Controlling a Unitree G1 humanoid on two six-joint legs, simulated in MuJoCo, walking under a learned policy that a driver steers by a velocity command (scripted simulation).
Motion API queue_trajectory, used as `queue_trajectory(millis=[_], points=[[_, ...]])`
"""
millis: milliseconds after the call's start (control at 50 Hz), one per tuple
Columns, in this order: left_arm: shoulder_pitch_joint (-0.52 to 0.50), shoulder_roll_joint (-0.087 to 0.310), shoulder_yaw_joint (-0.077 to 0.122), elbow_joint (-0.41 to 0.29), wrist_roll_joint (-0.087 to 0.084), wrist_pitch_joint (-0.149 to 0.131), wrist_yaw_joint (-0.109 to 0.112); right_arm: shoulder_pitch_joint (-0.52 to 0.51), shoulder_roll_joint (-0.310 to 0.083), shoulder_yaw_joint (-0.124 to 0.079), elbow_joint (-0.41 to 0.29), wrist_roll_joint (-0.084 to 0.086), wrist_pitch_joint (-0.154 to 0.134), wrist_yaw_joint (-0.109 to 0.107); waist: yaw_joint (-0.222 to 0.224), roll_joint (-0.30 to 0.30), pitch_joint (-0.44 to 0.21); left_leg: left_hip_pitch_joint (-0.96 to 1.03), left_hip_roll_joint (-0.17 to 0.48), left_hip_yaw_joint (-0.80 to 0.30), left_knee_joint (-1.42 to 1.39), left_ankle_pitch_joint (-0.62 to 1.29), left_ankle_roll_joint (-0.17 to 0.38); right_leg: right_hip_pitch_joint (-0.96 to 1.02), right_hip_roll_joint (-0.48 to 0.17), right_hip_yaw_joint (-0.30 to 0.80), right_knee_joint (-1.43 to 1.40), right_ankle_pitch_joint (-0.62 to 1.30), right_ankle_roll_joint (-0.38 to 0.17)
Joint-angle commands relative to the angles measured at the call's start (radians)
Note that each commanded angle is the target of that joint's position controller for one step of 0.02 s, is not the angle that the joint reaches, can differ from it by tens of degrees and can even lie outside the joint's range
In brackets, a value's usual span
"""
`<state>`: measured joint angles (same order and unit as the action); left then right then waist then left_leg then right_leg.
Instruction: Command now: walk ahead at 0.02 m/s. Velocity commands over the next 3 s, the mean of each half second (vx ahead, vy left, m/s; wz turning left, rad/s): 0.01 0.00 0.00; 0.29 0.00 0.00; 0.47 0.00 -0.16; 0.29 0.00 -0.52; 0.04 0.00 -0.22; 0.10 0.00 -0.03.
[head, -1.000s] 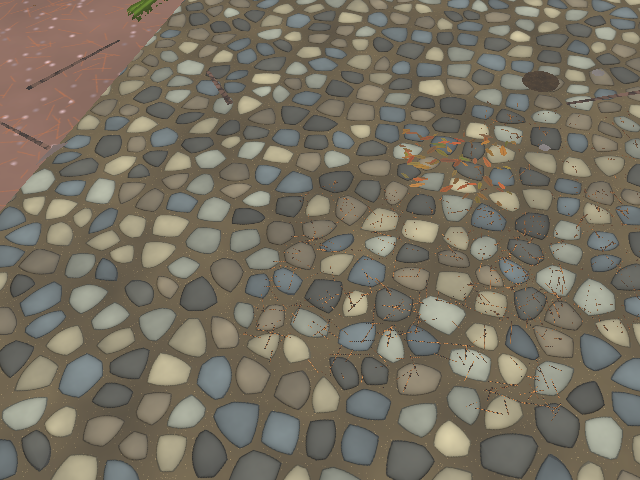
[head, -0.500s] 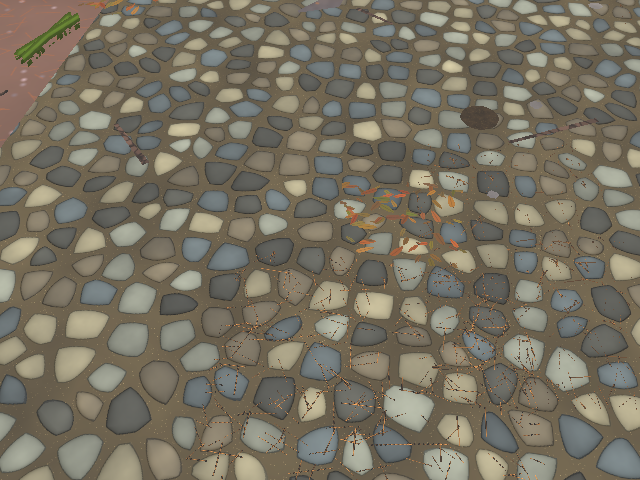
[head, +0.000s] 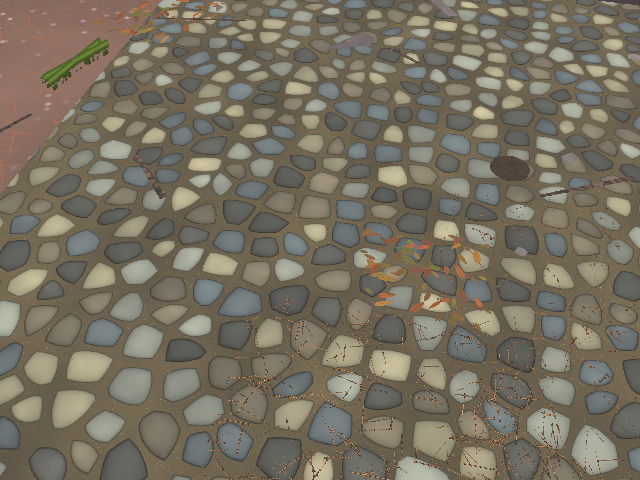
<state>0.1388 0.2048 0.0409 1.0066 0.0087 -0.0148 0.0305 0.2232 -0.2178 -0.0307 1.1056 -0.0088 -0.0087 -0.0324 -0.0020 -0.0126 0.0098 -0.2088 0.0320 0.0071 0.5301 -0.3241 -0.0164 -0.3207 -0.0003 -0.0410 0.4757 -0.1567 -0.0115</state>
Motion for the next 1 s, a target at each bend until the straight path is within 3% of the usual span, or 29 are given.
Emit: queue_trajectory(millis=[20,200,380,500,520,540,560,600,620,660,700,720,740,760,780,800,820,840,860,880,920,1000], points=[[0.000,0.103,0.022,-0.024,-0.004,-0.012,0.000,0.027,-0.109,-0.015,-0.022,0.006,-0.025,-0.001,-0.001,0.052,-0.018,-0.091,0.040,-0.040,-0.141,0.102,0.039,0.143,-0.044,0.046,-0.024,0.131,-0.035],[0.006,0.109,0.024,0.012,-0.010,0.007,0.002,0.059,-0.100,-0.010,-0.017,0.008,-0.012,0.000,-0.008,0.020,-0.032,-0.035,0.029,-0.024,-0.112,0.263,0.046,0.171,-0.046,0.044,0.008,0.229,-0.027],[0.000,0.115,0.025,0.041,-0.012,0.020,0.010,0.071,-0.086,-0.007,-0.017,0.006,-0.007,0.001,-0.003,0.023,-0.011,-0.026,0.022,-0.015,-0.125,0.272,0.045,0.179,-0.049,0.046,0.005,0.215,-0.018],[-0.004,0.113,0.025,0.059,-0.011,0.024,0.013,0.082,-0.079,-0.005,-0.016,0.005,-0.006,-0.001,0.000,0.025,0.006,-0.032,0.017,-0.013,-0.143,0.226,0.043,0.178,-0.049,0.047,-0.007,0.182,-0.013],[0.011,0.101,0.023,0.072,-0.011,0.025,0.013,0.106,-0.074,-0.005,-0.004,0.006,-0.005,-0.002,-0.002,0.033,-0.013,-0.022,0.013,-0.011,-0.160,0.110,0.050,0.183,-0.032,0.027,0.001,0.078,-0.011],[0.010,0.099,0.024,0.075,-0.015,0.027,0.012,0.116,-0.091,-0.012,-0.001,0.013,-0.002,-0.004,-0.005,0.056,0.008,-0.036,0.019,-0.031,-0.184,-0.058,0.072,0.152,-0.001,-0.006,0.037,-0.087,-0.010],[-0.002,0.101,0.026,0.072,-0.018,0.025,0.012,0.116,-0.123,-0.023,-0.008,0.020,-0.001,-0.006,-0.013,0.096,0.047,-0.049,0.051,-0.088,-0.222,-0.254,0.111,0.083,0.032,-0.043,0.096,-0.248,-0.008],[-0.079,0.096,0.025,0.032,-0.023,0.001,0.004,0.142,-0.186,-0.046,-0.023,0.031,-0.013,-0.010,-0.046,0.179,0.151,-0.038,0.221,-0.317,-0.346,-0.504,0.210,-0.117,0.024,-0.052,0.258,-0.300,-0.021],[-0.107,0.086,0.023,0.013,-0.030,-0.017,-0.004,0.148,-0.196,-0.053,-0.026,0.033,-0.027,-0.011,-0.052,0.191,0.194,-0.030,0.292,-0.403,-0.379,-0.495,0.250,-0.192,-0.018,-0.014,0.328,-0.283,-0.037],[-0.119,0.092,0.026,-0.003,-0.042,-0.047,-0.020,0.159,-0.163,-0.051,-0.031,0.025,-0.054,-0.008,-0.050,0.174,0.215,0.082,0.335,-0.426,-0.362,-0.326,0.267,-0.340,-0.076,0.037,0.407,-0.352,-0.061],[-0.107,0.095,0.028,-0.007,-0.049,-0.069,-0.035,0.137,-0.152,-0.052,-0.045,0.037,-0.063,0.000,-0.030,0.138,0.186,0.118,0.289,-0.324,-0.318,-0.185,0.225,-0.291,-0.088,0.025,0.270,-0.336,-0.074],[-0.068,0.087,0.031,0.008,-0.048,-0.075,-0.040,0.110,-0.157,-0.053,-0.053,0.042,-0.060,0.005,-0.001,0.127,0.158,0.060,0.243,-0.249,-0.289,-0.135,0.199,-0.153,-0.059,-0.021,0.165,-0.263,-0.071],[0.026,0.082,0.037,0.049,-0.047,-0.076,-0.043,0.083,-0.165,-0.055,-0.062,0.044,-0.055,0.010,0.044,0.123,0.119,-0.043,0.195,-0.179,-0.243,-0.083,0.177,0.052,-0.005,-0.080,0.084,-0.128,-0.059],[0.143,0.102,0.054,0.095,-0.042,-0.070,-0.041,0.081,-0.169,-0.054,-0.069,0.038,-0.055,0.012,0.087,0.114,0.066,-0.128,0.150,-0.131,-0.159,0.049,0.158,0.240,0.048,-0.104,0.076,-0.075,-0.050],[0.274,0.145,0.073,0.125,-0.038,-0.068,-0.038,0.051,-0.148,-0.046,-0.081,0.035,-0.061,0.013,0.149,0.024,0.016,-0.212,0.088,-0.041,0.064,0.194,0.114,0.386,-0.018,0.014,0.021,-0.099,-0.079],[0.400,0.268,0.099,0.136,-0.035,-0.071,-0.033,0.049,-0.068,-0.026,-0.127,0.027,-0.074,0.011,0.165,-0.290,-0.062,-0.423,-0.045,0.085,0.462,0.026,0.027,0.541,-0.285,0.480,-0.179,-0.215,-0.215],[0.409,0.218,0.070,0.141,-0.017,-0.087,-0.045,0.019,-0.064,-0.028,-0.151,0.041,-0.089,0.010,0.148,-0.274,-0.101,-0.524,-0.075,-0.063,0.693,-0.230,0.035,0.531,-0.399,0.793,-0.313,-0.324,-0.301],[0.298,0.176,0.050,0.111,-0.018,-0.100,-0.045,-0.001,-0.089,-0.035,-0.163,0.068,-0.102,0.017,0.096,-0.167,0.000,-0.624,-0.004,-0.106,0.794,-0.178,0.070,0.466,-0.404,0.710,-0.300,-0.385,-0.280],[0.217,0.132,0.034,0.082,-0.017,-0.107,-0.050,-0.009,-0.099,-0.036,-0.161,0.069,-0.108,0.023,0.068,-0.100,0.043,-0.631,0.045,-0.094,0.793,-0.073,0.098,0.401,-0.356,0.573,-0.299,-0.361,-0.239],[0.166,0.119,0.023,0.063,-0.015,-0.108,-0.055,-0.006,-0.102,-0.043,-0.153,0.059,-0.110,0.022,0.042,-0.055,0.072,-0.612,0.079,-0.082,0.734,0.018,0.108,0.339,-0.316,0.459,-0.314,-0.266,-0.208],[0.163,0.093,0.009,0.058,-0.007,-0.103,-0.054,0.011,-0.112,-0.058,-0.143,0.041,-0.097,0.024,0.014,-0.066,0.074,-0.512,0.113,-0.064,0.620,0.107,0.102,0.265,-0.243,0.289,-0.334,-0.081,-0.162],[0.252,0.136,0.011,0.071,-0.003,-0.094,-0.028,-0.093,-0.071,-0.055,-0.183,0.028,-0.076,0.030,0.025,-0.037,0.086,-0.556,0.107,-0.019,0.444,0.214,0.048,0.276,-0.223,0.177,-0.359,0.166,-0.180]])
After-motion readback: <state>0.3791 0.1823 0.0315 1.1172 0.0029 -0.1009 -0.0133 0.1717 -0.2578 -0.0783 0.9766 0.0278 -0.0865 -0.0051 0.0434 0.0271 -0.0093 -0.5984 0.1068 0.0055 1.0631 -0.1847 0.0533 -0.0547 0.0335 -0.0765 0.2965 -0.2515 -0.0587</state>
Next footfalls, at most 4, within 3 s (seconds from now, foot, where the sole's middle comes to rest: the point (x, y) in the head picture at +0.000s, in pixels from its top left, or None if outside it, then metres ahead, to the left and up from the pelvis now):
1.28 left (274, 476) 0.52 0.11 -0.77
1.82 right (399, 374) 0.76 -0.17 -0.77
2.30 left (305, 339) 0.85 0.05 -0.77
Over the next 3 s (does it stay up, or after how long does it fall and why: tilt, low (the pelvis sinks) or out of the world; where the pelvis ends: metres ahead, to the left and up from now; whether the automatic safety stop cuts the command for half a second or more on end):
stays up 0.80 -0.07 -0.01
